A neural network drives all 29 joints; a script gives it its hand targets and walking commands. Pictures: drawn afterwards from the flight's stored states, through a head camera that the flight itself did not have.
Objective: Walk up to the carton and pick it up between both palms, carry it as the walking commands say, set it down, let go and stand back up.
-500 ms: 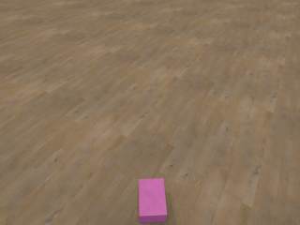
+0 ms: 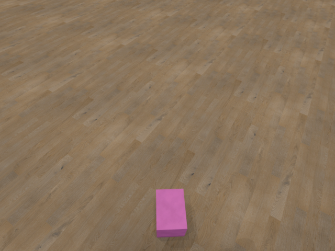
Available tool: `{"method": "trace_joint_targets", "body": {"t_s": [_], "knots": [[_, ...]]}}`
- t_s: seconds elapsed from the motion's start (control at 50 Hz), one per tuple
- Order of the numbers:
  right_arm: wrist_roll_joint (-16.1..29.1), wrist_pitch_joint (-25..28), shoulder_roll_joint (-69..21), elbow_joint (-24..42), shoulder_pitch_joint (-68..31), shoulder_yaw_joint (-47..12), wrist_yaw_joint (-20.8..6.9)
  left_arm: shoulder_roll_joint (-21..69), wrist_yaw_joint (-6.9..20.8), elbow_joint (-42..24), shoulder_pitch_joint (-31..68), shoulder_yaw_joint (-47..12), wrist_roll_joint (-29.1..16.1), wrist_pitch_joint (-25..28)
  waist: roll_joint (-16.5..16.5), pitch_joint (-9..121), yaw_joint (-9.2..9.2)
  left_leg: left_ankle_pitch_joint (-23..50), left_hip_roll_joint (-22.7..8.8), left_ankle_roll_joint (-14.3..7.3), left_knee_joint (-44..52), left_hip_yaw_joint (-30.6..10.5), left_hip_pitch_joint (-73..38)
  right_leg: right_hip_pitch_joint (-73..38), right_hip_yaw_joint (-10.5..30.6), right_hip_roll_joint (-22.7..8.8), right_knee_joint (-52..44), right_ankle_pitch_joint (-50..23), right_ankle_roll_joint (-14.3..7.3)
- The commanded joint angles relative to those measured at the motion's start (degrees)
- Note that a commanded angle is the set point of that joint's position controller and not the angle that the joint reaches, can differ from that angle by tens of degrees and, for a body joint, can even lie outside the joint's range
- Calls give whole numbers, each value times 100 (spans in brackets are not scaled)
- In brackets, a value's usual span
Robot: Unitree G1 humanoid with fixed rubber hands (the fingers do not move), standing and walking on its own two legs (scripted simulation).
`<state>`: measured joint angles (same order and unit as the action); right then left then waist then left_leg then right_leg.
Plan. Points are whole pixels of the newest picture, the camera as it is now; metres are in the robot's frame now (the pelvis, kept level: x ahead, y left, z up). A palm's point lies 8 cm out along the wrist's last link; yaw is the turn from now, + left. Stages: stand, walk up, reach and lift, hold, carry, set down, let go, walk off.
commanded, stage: reach and lift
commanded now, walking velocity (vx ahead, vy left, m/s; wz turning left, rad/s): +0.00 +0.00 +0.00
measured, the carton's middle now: (170, 212) +0.42 -0.02 -0.69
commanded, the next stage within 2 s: none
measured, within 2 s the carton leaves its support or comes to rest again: neither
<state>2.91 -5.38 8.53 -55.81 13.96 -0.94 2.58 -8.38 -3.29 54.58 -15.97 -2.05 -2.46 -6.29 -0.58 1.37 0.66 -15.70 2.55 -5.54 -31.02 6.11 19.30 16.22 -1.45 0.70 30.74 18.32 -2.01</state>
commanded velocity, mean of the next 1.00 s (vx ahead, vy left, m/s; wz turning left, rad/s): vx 0.00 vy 0.00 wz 0.00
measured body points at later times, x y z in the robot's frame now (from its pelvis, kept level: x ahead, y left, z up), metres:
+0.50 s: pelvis -0.05 -0.01 -0.05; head +0.08 +0.03 +0.38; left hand +0.14 +0.21 -0.19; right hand +0.18 -0.22 -0.16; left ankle +0.00 +0.05 -0.73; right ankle -0.02 -0.13 -0.73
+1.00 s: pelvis -0.09 -0.06 -0.09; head +0.11 -0.04 +0.31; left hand +0.27 +0.17 -0.21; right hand +0.29 -0.21 -0.19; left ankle +0.00 +0.05 -0.73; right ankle -0.02 -0.14 -0.73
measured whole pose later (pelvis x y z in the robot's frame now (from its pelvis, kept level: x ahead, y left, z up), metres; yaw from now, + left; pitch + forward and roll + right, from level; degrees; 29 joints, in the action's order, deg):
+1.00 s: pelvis -0.09 -0.06 -0.09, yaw +2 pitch +22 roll +1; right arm 3.3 -24.4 4.9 -37.6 -35.8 6.0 6.9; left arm -12.8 1.8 42.7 36.7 13.9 1.2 -22.5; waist -4.3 -5.8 -0.3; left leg -18.0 1.3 -0.4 -60.7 1.2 64.3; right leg 63.2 -0.5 3.8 64.1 22.4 -3.6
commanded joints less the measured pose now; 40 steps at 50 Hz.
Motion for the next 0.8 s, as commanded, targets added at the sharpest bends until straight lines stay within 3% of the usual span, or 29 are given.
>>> {"method": "trace_joint_targets", "body": {"t_s": [0.0, 0.02, 0.04, 0.06, 0.1, 0.12, 0.18, 0.2, 0.26, 0.28, 0.3, 0.32, 0.36, 0.38, 0.4, 0.44, 0.46, 0.5, 0.52, 0.56, 0.58, 0.6, 0.62, 0.66, 0.68, 0.7, 0.74, 0.76, 0.78], "knots": [[359, -2345, 809, 1594, -1260, -240, 76, -472, -64, -1570, 1429, -504, -622, -2309, 167, 879, -22, -266, -569, 152, -636, -908, 324, 1603, 528, -438, 625, 181, -549], [400, -2722, 766, 1559, -588, -327, 81, -500, -25, -1272, 606, -718, -658, -2690, -132, 1253, -68, 561, -539, 76, -670, -938, 96, 1507, 617, -369, 725, -599, -474], [432, -2941, 721, 1291, -393, -344, 41, -463, -74, -1177, 275, -544, -545, -2874, 137, 1372, -74, 1407, -535, 95, -701, -1177, -245, 1790, 646, -266, 757, -1040, -446], [359, -3118, 711, 1042, 130, -262, 13, -298, -64, -959, -367, -505, -550, -3066, 96, 1301, -201, 2277, -496, 116, -674, -1316, -390, 1967, 703, -163, 655, -1479, -325], [69, -3052, 638, 1510, 128, 87, -168, 1, -64, -1833, -242, -221, -379, -3025, -184, 1755, -297, 3510, -484, 241, -636, -1538, -742, 1797, 716, 17, 496, -1864, -80], [-19, -2949, 667, 1622, 152, 285, -237, 115, -63, -1798, -295, -155, -321, -3017, -156, 1369, -334, 3742, -576, 173, -549, -1702, -877, 2134, 634, 51, 371, -1620, -104], [-312, -2471, 684, 2684, -947, 462, -336, 233, -43, -2639, 855, -29, -49, -2630, -70, 1047, -302, 3243, -903, 42, -324, -2008, -335, 2553, 516, 73, 356, -1095, -340], [-377, -2303, 732, 3036, -1313, 442, -380, 253, -17, -2878, 1079, 89, 107, -2504, 141, 926, -192, 3288, -943, 50, -424, -2069, -339, 2964, 468, 21, 537, -790, -383], [-427, -1822, 508, 3390, -1915, 520, -463, -118, 47, -3320, 1730, 514, 445, -2000, 178, 1184, -124, 2330, -758, 21, -949, -1738, 139, 3250, 610, -55, 870, -709, -415], [-340, -1645, 675, 3645, -2221, 507, -526, -103, 73, -3506, 1883, 529, 382, -1853, 254, 1542, -117, 2232, -798, 151, -1128, -1772, 70, 3394, 624, -66, 1070, -630, -411], [-425, -1551, 626, 3685, -2246, 610, -530, -252, 106, -3517, 2023, 705, 508, -1715, 153, 1918, -282, 2119, -677, 206, -1369, -1686, 128, 3445, 671, -45, 1259, -834, -324], [-320, -1538, 681, 3463, -2043, 587, -536, -114, 142, -3431, 1947, 617, 439, -1674, 395, 2193, -145, 2229, -588, 252, -1500, -1632, 82, 3382, 751, -23, 1420, -858, -330], [-230, -1612, 535, 3386, -2025, 715, -545, -226, 182, -3667, 2079, 653, 510, -1720, 714, 2624, -132, 2063, -414, 384, -1764, -1355, 90, 3405, 722, -26, 1660, -975, -181], [-205, -1720, 560, 3414, -2009, 758, -579, -92, 174, -3765, 2073, 506, 421, -1846, 713, 2675, -246, 2050, -402, 459, -1721, -1361, -211, 3495, 623, 31, 1653, -766, -113], [-241, -1893, 571, 3257, -1572, 776, -597, -8, 165, -3671, 1659, 425, 497, -2001, 836, 2738, -192, 1915, -386, 546, -1641, -1362, -678, 3583, 567, 44, 1597, -398, -100], [-297, -2048, 719, 3193, -1634, 969, -652, 159, 45, -4041, 1881, 150, 286, -2163, 963, 2954, -309, 1879, -465, 724, -1734, -1683, -1188, 4351, 407, 94, 1833, 33, -100], [-347, -2037, 918, 3245, -1972, 1067, -745, 334, -6, -3983, 2086, -41, 160, -2225, 991, 2734, -319, 1081, -624, 837, -1493, -2047, -1401, 4884, 267, 65, 1858, 574, -92], [-283, -2044, 634, 2845, -2085, 930, -818, 489, -71, -3752, 2367, 46, 92, -2270, 798, 2363, -276, -880, -468, 721, -1307, -1892, -783, 4651, 189, -1, 1968, 861, -114], [-272, -1948, 700, 3074, -2362, 941, -796, 565, -106, -3742, 2529, 81, -18, -2260, 385, 2160, -404, -990, -481, 650, -1301, -1951, -587, 4674, 114, 27, 1946, 794, -63], [-414, -1757, 853, 3022, -2876, 1094, -762, 534, -136, -3491, 3041, 144, 11, -2259, 147, 1684, -452, -1298, -564, 657, -1330, -2025, 35, 4841, 49, -24, 2024, 762, -53], [-451, -1717, 946, 2910, -3286, 1262, -733, 530, -172, -3130, 3258, 252, 48, -2271, 71, 1295, -387, -1480, -560, 639, -1233, -2016, 309, 4826, 22, -2, 1961, 802, -21], [-550, -1737, 818, 2830, -3264, 1229, -672, 277, -154, -2993, 3251, 454, 134, -2248, -356, 1057, -340, -1634, -504, 572, -1332, -1845, 749, 4455, 168, -29, 1878, 996, -4], [-569, -1707, 802, 2746, -3637, 1227, -628, 89, -125, -2673, 3768, 666, 203, -2221, -650, 655, -344, -1538, -400, 477, -1509, -1517, 1343, 4444, 242, 9, 1783, 1170, 36], [-380, -1709, 623, 2472, -4247, 1140, -523, -161, -84, -2542, 4611, 912, 349, -2104, -660, 625, -267, -1666, -263, 470, -1586, -1176, 1862, 4066, 488, -28, 1664, 1494, 120], [-243, -1725, 339, 2638, -4552, 1022, -469, -337, -50, -2433, 4651, 1293, 507, -2040, -816, 364, -67, -1773, -220, 469, -1703, -1032, 2108, 3908, 742, -154, 1449, 1965, 145], [-307, -1742, 352, 2558, -4704, 978, -384, -553, -1, -2329, 4850, 1408, 577, -1940, -1017, 695, -51, -1437, -127, 468, -1853, -691, 2362, 3587, 765, -123, 1435, 1868, 253], [18, -1736, 76, 2873, -5316, 679, -182, -847, 124, -2495, 5464, 1699, 624, -1773, -772, 1320, 69, -1096, -79, 414, -2107, -476, 2453, 2952, 1099, -250, 1419, 1789, 341], [119, -1770, -54, 2827, -5659, 488, -73, -1036, 183, -2075, 5493, 1900, 666, -1697, -690, 1632, 366, -840, -37, 390, -2239, -387, 2805, 2672, 1231, -282, 1486, 1700, 370], [238, -1765, -284, 2717, -5768, 387, 48, -951, 245, -2204, 5811, 1820, 534, -1617, -594, 1683, 322, -749, -52, 357, -2306, -346, 3008, 2483, 1326, -294, 1496, 1469, 401]]}}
